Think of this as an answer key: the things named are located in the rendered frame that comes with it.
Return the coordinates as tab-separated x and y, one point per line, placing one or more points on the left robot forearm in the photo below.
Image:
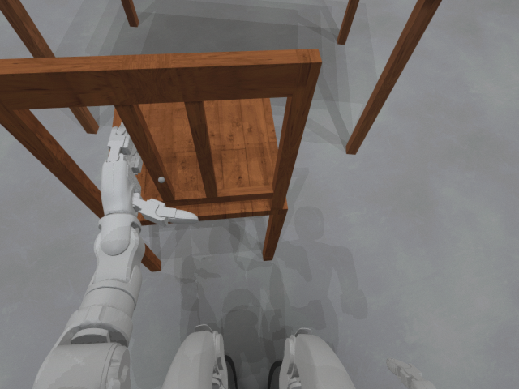
106	311

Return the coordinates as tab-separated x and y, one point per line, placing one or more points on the robot left upper arm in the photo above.
87	366

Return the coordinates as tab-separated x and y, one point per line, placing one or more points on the left robot hand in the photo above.
118	182

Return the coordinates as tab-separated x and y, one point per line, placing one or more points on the left robot thigh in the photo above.
199	357

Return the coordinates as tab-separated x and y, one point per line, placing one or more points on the robot thigh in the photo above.
314	364
199	357

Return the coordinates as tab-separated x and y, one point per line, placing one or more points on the chair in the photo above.
202	121

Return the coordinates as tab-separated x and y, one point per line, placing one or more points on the right robot hand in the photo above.
409	375

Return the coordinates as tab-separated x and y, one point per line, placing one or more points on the right robot thigh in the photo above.
314	364

